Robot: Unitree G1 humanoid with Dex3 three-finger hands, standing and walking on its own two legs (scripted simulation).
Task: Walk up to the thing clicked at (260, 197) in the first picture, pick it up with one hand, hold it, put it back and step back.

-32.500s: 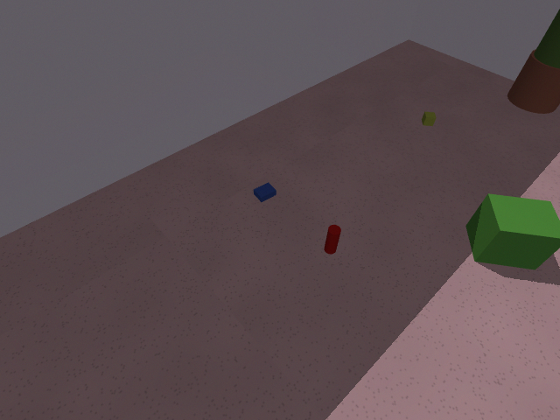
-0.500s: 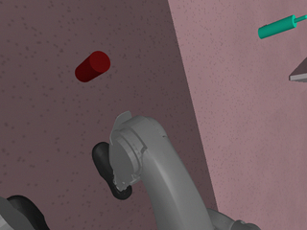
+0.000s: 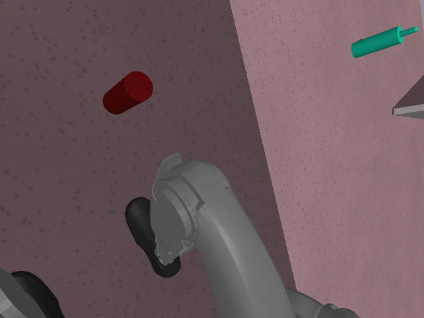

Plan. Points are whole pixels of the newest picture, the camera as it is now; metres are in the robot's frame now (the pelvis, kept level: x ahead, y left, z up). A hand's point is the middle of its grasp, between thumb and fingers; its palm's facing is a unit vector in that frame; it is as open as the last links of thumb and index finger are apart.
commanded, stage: close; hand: left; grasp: from above
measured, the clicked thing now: out of the picture +0.43 +0.36 -0.30
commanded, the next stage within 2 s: settle in 1.12 s
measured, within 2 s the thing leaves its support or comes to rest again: leaves its support in 1.62 s
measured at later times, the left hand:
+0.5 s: hand out of the picture +0.43 +0.35 -0.27, palm faces +0.05 -0.45 -0.89, open 10.0 cm
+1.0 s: hand out of the picture +0.43 +0.35 -0.27, palm faces +0.04 -0.44 -0.90, open 9.7 cm
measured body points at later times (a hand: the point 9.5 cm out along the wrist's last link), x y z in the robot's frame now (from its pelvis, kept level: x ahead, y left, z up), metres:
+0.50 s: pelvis +0.00 +0.00 +0.00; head +0.31 +0.12 +0.29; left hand +0.43 +0.36 -0.22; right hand +0.01 -0.24 -0.04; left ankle +0.06 +0.13 -0.28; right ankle +0.12 -0.11 -0.28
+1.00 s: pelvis +0.00 +0.00 +0.00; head +0.31 +0.12 +0.29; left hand +0.43 +0.37 -0.22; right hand +0.02 -0.24 -0.04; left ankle +0.06 +0.13 -0.28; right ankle +0.12 -0.11 -0.28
